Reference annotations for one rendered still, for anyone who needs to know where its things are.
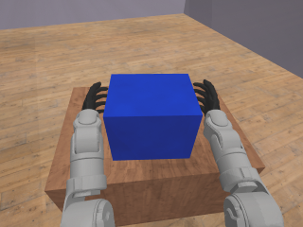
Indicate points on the robot left upper arm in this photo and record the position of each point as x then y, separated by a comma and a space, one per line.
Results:
92, 213

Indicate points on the robot left hand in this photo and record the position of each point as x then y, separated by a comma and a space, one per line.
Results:
90, 103

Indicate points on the robot right hand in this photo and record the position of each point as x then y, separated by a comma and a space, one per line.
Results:
210, 100

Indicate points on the robot right upper arm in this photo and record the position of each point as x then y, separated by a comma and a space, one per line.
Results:
251, 209

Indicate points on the robot left forearm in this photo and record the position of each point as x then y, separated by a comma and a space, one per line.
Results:
86, 159

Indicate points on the carton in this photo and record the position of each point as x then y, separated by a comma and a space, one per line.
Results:
151, 116

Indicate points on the pedestal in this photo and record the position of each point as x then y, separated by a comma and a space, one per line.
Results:
142, 191

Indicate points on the robot right forearm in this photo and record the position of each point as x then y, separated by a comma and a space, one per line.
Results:
236, 173

